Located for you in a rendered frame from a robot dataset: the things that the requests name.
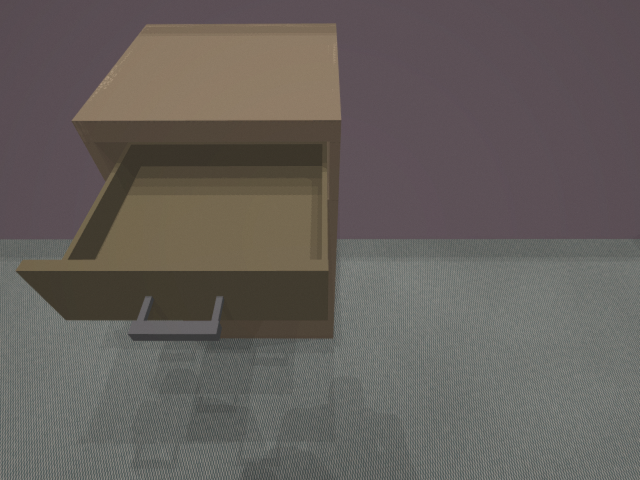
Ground handle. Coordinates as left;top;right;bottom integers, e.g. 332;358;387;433
128;296;224;341

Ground drawer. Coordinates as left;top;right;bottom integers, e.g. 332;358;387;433
16;142;328;320

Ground cabinet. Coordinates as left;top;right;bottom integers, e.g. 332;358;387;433
72;23;341;339

